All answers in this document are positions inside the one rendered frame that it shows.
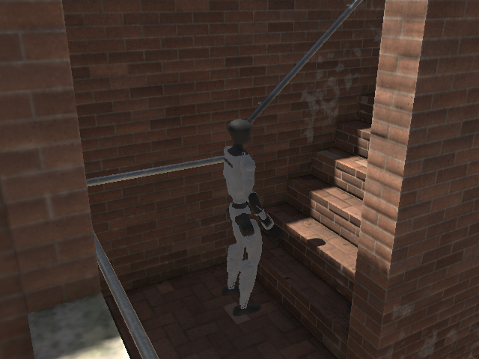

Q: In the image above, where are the stairs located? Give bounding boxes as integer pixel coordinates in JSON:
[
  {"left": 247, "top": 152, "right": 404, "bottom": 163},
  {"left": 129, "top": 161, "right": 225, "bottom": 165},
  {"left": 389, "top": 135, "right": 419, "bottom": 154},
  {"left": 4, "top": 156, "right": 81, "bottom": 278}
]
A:
[{"left": 242, "top": 93, "right": 375, "bottom": 359}]

